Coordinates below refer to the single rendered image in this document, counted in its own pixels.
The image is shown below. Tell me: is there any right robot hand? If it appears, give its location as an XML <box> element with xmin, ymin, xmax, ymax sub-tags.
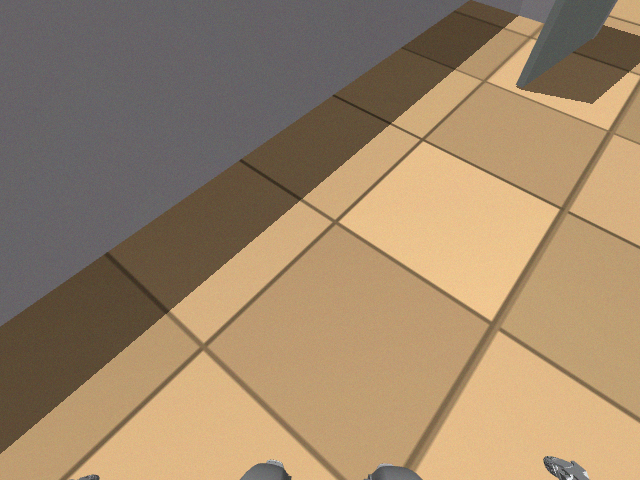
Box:
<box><xmin>543</xmin><ymin>456</ymin><xmax>590</xmax><ymax>480</ymax></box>

